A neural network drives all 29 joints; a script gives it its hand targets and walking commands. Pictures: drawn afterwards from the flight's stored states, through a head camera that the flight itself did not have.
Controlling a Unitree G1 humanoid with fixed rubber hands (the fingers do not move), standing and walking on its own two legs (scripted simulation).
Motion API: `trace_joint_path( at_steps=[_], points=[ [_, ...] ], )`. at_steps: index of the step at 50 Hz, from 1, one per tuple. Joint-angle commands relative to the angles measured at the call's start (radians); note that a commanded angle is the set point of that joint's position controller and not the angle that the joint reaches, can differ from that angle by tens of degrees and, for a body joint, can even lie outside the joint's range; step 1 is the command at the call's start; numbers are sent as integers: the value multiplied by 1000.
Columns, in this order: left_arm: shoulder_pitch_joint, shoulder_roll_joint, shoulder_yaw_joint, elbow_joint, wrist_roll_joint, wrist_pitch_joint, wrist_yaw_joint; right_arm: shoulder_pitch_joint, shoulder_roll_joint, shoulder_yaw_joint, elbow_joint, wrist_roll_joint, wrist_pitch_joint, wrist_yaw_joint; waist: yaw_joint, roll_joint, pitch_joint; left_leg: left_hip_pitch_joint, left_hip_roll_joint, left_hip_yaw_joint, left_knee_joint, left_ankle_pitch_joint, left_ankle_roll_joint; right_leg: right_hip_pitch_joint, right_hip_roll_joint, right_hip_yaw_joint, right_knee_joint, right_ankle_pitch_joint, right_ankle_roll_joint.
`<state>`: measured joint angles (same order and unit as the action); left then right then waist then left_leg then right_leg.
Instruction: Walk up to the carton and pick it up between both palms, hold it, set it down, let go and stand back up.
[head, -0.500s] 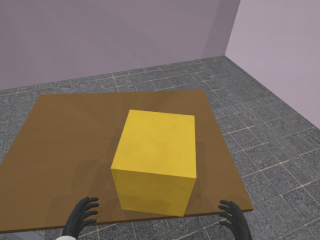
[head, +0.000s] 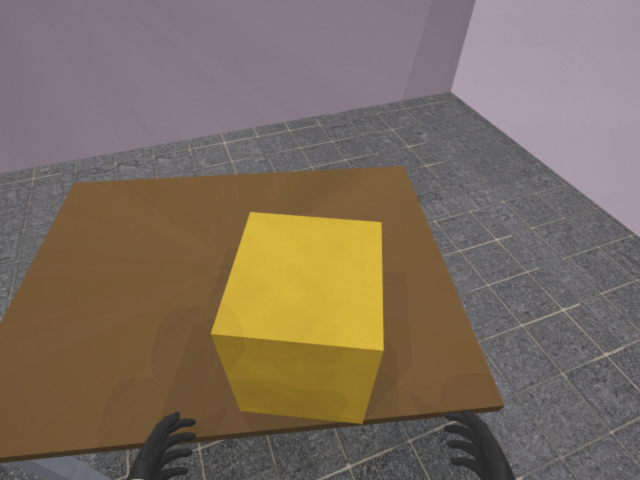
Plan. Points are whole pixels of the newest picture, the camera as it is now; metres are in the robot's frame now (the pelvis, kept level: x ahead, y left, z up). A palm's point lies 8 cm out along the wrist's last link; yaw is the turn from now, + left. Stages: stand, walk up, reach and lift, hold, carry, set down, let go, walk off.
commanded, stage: set down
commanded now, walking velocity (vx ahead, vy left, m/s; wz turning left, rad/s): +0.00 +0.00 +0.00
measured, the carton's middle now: (307, 320) +0.36 +0.03 -0.05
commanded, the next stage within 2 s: let go in 0.14 s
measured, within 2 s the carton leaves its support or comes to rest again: neither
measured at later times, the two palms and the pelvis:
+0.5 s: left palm (154, 474) +0.16 +0.22 -0.08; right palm out of the picture +0.15 -0.22 -0.08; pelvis -0.01 +0.00 +0.00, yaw -1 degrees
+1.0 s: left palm out of the picture +0.07 +0.27 -0.10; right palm out of the picture +0.07 -0.25 -0.11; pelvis -0.02 +0.01 -0.01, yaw +1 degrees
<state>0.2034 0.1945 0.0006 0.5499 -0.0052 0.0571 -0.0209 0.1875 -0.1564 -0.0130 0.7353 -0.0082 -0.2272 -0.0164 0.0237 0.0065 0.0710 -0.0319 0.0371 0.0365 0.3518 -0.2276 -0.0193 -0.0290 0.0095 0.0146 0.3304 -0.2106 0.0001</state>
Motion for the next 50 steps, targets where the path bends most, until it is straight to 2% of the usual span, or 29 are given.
trace_joint_path(
  at_steps=[1, 3, 5, 6, 8, 12, 18, 28, 29, 30, 31, 33, 34, 35, 36, 37, 39, 50],
  points=[
    [-85, 101, 49, -103, 6, -2, 3, -73, -91, -22, -111, -4, -20, -3, 3, -38, -83, 81, -46, 46, -6, 276, -11, -107, 14, -37, -71, 160, -2],
    [-105, 106, 51, -118, 1, 3, 7, -88, -87, -25, -114, -9, -18, 0, 1, -31, -81, 75, -45, 47, -5, 257, -8, -121, 12, -39, -67, 139, 0],
    [-108, 87, 40, -105, 13, 24, 14, -99, -99, -27, -85, -10, -5, 8, -1, 1, -55, 74, -42, 46, -9, 245, -15, -141, 17, -44, -67, 99, -11],
    [-115, 88, 38, -117, 10, 31, 17, -103, -102, -36, -94, -17, -1, 10, -6, -6, -65, 73, -41, 47, -7, 238, -15, -146, 17, -47, -68, 89, -9],
    [-118, 86, 32, -129, 8, 41, 23, -100, -106, -38, -98, -20, 2, 16, -15, 4, -76, 82, -41, 46, -2, 238, -16, -149, 14, -45, -65, 100, -10],
    [-125, 94, 36, -144, 16, 46, 34, -99, -110, -35, -91, -17, 1, 25, -10, 14, -99, 77, -41, 46, 2, 249, -17, -139, 11, -41, -56, 124, -10],
    [-107, 90, 39, -140, 12, 51, 35, -96, -118, -37, -111, -10, -2, 28, -7, -8, -108, 63, -41, 47, 5, 237, -12, -128, 12, -38, -47, 139, -7],
    [-108, 87, 38, -134, 15, 47, 31, -91, -124, -40, -128, -9, -3, 25, -6, -7, -104, 65, -41, 44, 12, 237, -18, -138, 12, -37, -42, 141, -9],
    [-110, 93, 30, -126, 12, 55, 31, -80, -127, -60, -79, -18, 5, 27, -34, -2, -62, 58, -29, 45, -10, 187, -16, -130, 20, -46, -41, 95, -17],
    [-92, 59, 17, -177, -22, 52, 29, -80, -159, -87, -185, -18, -6, 29, 38, -42, -87, -31, -56, 59, 23, 174, -23, -102, 19, -39, -11, 87, -8],
    [-99, 68, 10, -164, -20, 56, 30, -68, -158, -84, -180, -18, -5, 29, 10, -32, -78, -18, -49, 59, 11, 140, -20, -116, 20, -36, -8, 86, -12],
    [-96, 75, 14, -165, -19, 61, 28, -64, -151, -82, -179, -16, 4, 29, 13, -21, -74, -34, -48, 58, 21, 150, -23, -113, 20, -37, -1, 84, -16],
    [40, 167, 62, -46, 30, -32, 45, 11, -201, -60, -92, -5, 95, 4, 16, 34, -128, -148, 34, -35, 90, 280, 25, -131, -58, 25, 69, 228, -8],
    [64, 178, 66, -31, 26, -54, 41, 34, -190, -59, -112, -3, 129, -1, -2, 21, -125, -133, 48, -48, 74, 202, 31, -130, -79, 40, 67, 194, -3],
    [46, 183, 65, -37, 28, -78, 41, 44, -196, -58, -117, -2, 141, -2, -12, 3, -155, -80, 68, -66, 88, 273, 46, -122, -97, 56, 87, 261, -8],
    [25, 163, 58, -41, 29, -93, 37, 44, -200, -55, -114, -1, 150, 1, -15, 3, -182, -78, 73, -70, 96, 288, 48, -123, -98, 56, 93, 267, -8],
    [21, 148, 50, -36, 27, -106, 34, 43, -198, -51, -109, 1, 161, 3, -22, -11, -158, -100, 65, -71, 84, 215, 42, -139, -93, 53, 80, 210, -5],
    [99, 185, 35, 29, 23, -106, 32, 82, -232, -33, -76, -5, 177, 19, -20, -8, -59, -197, 56, -101, 46, 48, 46, -179, -94, 55, 70, 63, -6]
  ],
)
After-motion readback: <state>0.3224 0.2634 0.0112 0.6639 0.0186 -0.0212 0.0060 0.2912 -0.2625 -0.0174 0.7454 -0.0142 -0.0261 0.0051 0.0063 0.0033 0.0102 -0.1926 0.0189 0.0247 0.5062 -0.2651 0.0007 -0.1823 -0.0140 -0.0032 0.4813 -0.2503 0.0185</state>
